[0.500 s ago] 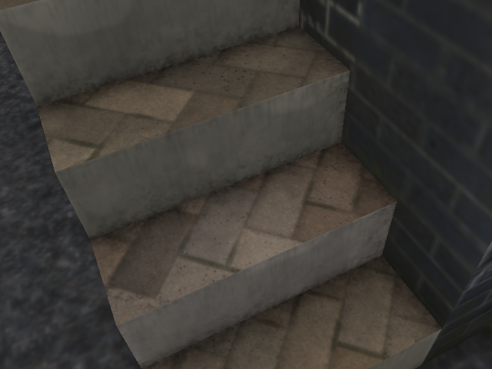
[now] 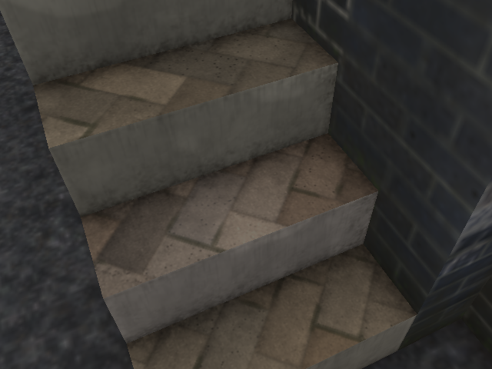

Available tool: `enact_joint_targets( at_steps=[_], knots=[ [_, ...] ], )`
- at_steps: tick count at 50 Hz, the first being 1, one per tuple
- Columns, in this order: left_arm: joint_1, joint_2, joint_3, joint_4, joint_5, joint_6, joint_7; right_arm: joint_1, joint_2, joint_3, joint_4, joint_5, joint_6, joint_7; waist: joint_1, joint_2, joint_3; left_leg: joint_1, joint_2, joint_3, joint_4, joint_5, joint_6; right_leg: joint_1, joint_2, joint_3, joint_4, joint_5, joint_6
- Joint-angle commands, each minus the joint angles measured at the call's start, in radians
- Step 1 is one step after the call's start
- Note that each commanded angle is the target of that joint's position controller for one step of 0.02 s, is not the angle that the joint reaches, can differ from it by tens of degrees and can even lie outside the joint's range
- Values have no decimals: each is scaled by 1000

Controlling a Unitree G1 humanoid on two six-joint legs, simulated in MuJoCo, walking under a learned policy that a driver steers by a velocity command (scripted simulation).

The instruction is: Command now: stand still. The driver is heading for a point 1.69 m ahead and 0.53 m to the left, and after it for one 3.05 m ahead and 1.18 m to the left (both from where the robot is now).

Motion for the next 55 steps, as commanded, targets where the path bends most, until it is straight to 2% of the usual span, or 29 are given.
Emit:
enact_joint_targets(
  at_steps=[1,2,3,5,6,7,8,9,10,11,13,14,16,21,22,29,30,31,32,33,35,36,37,40,44,49,55],
  knots=[
    [-28,113,21,-44,0,-14,1,-11,-111,-21,-41,0,-7,-8,-2,-37,-5,-48,121,-133,-76,-28,33,16,-122,147,-81,-41,-15],
    [-1,95,19,-38,-22,-7,-14,29,-110,-24,-61,-1,-3,18,-18,-66,-155,8,93,-168,-66,-501,47,-7,-98,177,-121,-533,-9],
    [-100,98,18,-64,-20,-2,-20,1,-83,-16,-76,-11,-2,29,-45,-79,20,-4,90,-146,-63,-452,44,-157,-99,166,-134,-475,4],
    [-112,54,7,-67,-13,-14,-24,87,-108,-29,-37,-10,-15,21,-68,40,9,71,169,-275,-171,-421,91,-179,-42,74,-17,-214,41],
    [-96,44,3,-59,-6,-27,-22,70,-115,-33,-29,-8,-25,12,-43,77,23,50,234,-337,-218,-347,114,-136,-35,37,58,-76,40],
    [-53,40,-2,-39,0,-34,-20,11,-93,-25,-38,-3,-32,8,-4,57,15,-23,264,-330,-221,-271,123,-55,-65,56,92,-57,33],
    [1,31,-7,-14,-2,-38,-18,-62,-56,-8,-56,1,-38,8,45,24,-11,-106,232,-274,-195,-222,96,76,-83,87,31,-51,21],
    [4,31,-13,-6,0,-40,-16,-91,-40,0,-59,6,-40,14,61,5,10,-183,165,-206,-158,-190,45,157,-98,127,-72,-44,13],
    [-13,77,-7,-1,1,-44,-11,-59,-35,2,-49,8,-40,21,26,-34,54,-182,106,-155,-113,-76,4,128,-134,193,-118,-62,-6],
    [-16,92,-6,8,-4,-45,-8,-23,-49,1,-29,-1,-38,22,5,-56,58,-105,101,-141,-95,11,-13,86,-159,220,-143,-41,-23],
    [-18,78,-14,21,-16,-49,-4,15,-72,-5,3,0,-34,14,-13,-28,32,-2,113,-146,-81,90,-16,93,-158,204,-135,119,-25],
    [-14,76,-17,27,-18,-54,-1,24,-79,-8,12,2,-34,10,-17,-32,1,26,119,-147,-73,118,-13,124,-155,190,-121,218,-20],
    [-13,72,-19,41,-22,-56,2,32,-72,-7,32,8,-32,6,-20,-38,-31,40,124,-145,-67,141,-12,171,-153,174,-100,318,-12],
    [-17,66,-20,73,-28,-43,11,13,-57,-3,65,8,-24,-4,-16,-25,-36,44,125,-135,-53,154,-22,194,-152,164,-82,380,-7],
    [-9,46,-26,80,-30,-45,8,19,-48,1,75,4,-20,-3,-21,-18,-41,55,132,-142,-57,157,-20,192,-157,163,-75,390,-9],
    [-8,61,-28,111,-31,-38,9,8,-55,7,114,5,-13,-7,-16,-17,-34,62,136,-142,-42,171,-19,188,-154,159,-66,400,-6],
    [-46,194,13,75,-16,-36,-13,-33,-141,-22,91,14,-9,-2,-4,-31,28,-1,95,-122,-11,191,-19,146,-115,143,-43,467,-9],
    [-41,172,14,75,-11,-34,-19,-18,-134,-23,91,7,-6,-4,-9,-27,-35,6,100,-118,-1,184,-21,177,-123,143,-30,491,-16],
    [-31,129,7,70,-11,-31,-22,-3,-104,-18,92,9,-3,-7,-8,-27,-68,8,105,-120,6,176,-22,198,-125,144,-21,501,-20],
    [-23,102,3,70,-13,-29,-25,5,-85,-15,94,10,3,-10,-7,-20,-79,6,108,-122,10,176,-23,202,-126,142,-14,499,-24],
    [-24,90,2,64,-13,-25,-25,-4,-80,-16,88,8,10,-15,-5,-16,-80,0,111,-125,17,160,-19,186,-126,142,-7,458,-32],
    [-26,97,3,60,-10,-24,-25,-10,-87,-18,84,7,11,-17,-5,-16,-75,-2,110,-126,16,145,-17,172,-125,142,-10,423,-33],
    [-50,125,10,51,-10,-16,-19,-33,-106,-24,73,10,9,-20,-1,-23,-62,-12,104,-120,11,142,-18,157,-114,143,-20,390,-27],
    [-56,124,8,38,-7,-5,-8,-36,-106,-25,66,10,6,-21,-2,-12,-54,-21,107,-123,4,113,-19,138,-112,146,-30,308,-27],
    [-61,130,6,28,-6,-2,-8,-39,-110,-26,60,7,3,-20,-3,-6,-28,-32,108,-126,-10,69,-15,104,-109,149,-46,202,-32],
    [-72,139,4,18,-4,-5,-10,-48,-118,-30,51,4,2,-14,-7,-7,-13,-32,109,-128,-23,34,-12,65,-110,155,-69,93,-38],
    [-87,142,-1,11,-4,-12,-11,-51,-120,-32,39,3,-4,-15,-8,-13,-26,-22,112,-133,-32,32,-6,52,-112,158,-84,43,-39]
  ],
)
